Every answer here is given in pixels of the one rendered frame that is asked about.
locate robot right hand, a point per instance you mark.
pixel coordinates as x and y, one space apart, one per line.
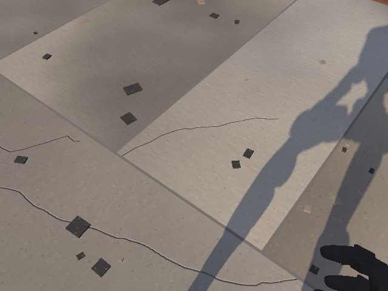
361 260

